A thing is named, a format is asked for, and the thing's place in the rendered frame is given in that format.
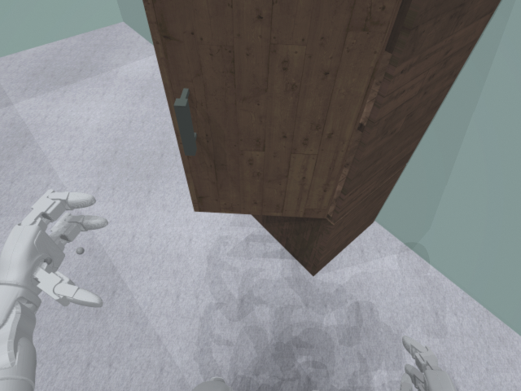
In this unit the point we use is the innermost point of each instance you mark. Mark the handle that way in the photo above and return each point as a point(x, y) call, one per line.
point(182, 110)

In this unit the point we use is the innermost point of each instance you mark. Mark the robot left forearm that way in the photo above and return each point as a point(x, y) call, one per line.
point(18, 357)

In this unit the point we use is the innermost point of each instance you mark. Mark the left robot hand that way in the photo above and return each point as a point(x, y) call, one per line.
point(28, 245)

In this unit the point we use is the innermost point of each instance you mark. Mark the right robot hand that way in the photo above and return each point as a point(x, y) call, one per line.
point(433, 379)

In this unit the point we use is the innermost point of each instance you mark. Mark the cupboard door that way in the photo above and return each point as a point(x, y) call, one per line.
point(277, 91)

